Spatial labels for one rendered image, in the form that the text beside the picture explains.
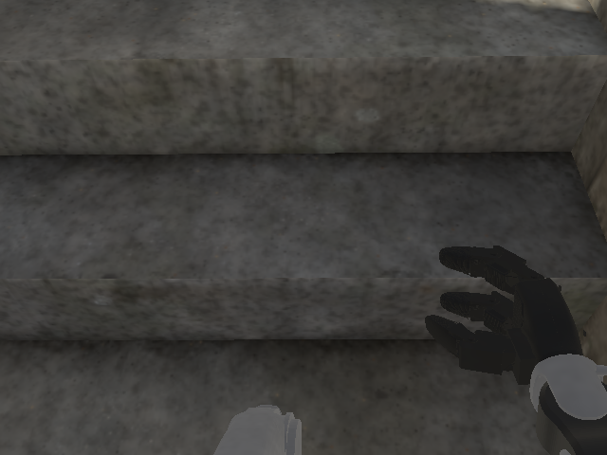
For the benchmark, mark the robot right hand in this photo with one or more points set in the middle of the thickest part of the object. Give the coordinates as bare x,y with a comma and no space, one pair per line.
537,325

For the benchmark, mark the left robot thigh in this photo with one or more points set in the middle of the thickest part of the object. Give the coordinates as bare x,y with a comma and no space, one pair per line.
262,431

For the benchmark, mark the robot right forearm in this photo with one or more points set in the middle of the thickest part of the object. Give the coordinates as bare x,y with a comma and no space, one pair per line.
571,401

